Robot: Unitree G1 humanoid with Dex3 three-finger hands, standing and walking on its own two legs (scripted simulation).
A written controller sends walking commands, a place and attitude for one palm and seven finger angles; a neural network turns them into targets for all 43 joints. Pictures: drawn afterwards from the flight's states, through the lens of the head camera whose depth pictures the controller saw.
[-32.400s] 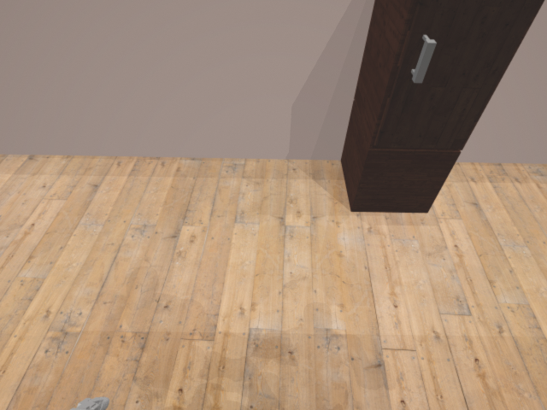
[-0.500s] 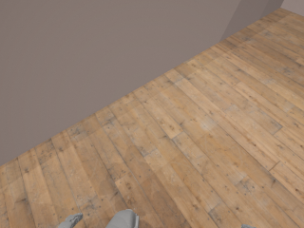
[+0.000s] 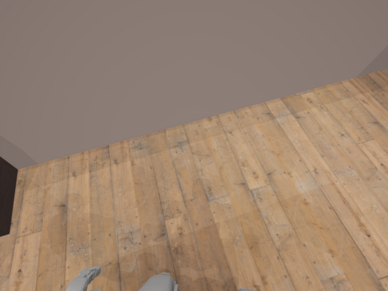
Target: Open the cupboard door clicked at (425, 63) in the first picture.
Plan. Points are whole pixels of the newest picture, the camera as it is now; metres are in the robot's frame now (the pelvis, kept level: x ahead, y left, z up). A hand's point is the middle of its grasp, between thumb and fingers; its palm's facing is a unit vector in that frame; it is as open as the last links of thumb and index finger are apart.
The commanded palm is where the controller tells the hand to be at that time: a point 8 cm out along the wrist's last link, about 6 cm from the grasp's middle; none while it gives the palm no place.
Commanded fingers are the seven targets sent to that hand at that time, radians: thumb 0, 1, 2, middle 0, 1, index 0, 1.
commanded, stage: turn to face it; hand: left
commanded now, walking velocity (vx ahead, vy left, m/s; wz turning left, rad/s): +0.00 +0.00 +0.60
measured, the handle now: out of the picture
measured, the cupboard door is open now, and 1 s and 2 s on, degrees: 52 52 52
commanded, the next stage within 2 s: take the last steps up to it in 1.90 s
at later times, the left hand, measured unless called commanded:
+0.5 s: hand out of the picture +0.05 +0.22 -0.15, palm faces +0.32 -0.91 -0.27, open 7.4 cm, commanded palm none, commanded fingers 0.00 0.90 0.90 -0.20 -0.30 -0.20 -0.30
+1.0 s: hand out of the picture -0.02 +0.20 -0.16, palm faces +0.59 -0.77 -0.24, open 7.4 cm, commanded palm none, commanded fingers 0.00 0.90 0.90 -0.20 -0.30 -0.20 -0.30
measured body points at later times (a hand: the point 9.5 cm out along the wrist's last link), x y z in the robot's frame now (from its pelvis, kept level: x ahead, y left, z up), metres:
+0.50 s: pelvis +0.02 -0.02 +0.01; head +0.08 +0.00 +0.45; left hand +0.03 +0.27 -0.13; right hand +0.18 -0.24 -0.13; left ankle -0.01 +0.12 -0.72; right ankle +0.05 -0.15 -0.70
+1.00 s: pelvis +0.04 -0.03 +0.01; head +0.08 +0.02 +0.46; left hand -0.05 +0.24 -0.14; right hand +0.27 -0.18 -0.12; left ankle -0.01 +0.08 -0.72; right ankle +0.10 -0.16 -0.66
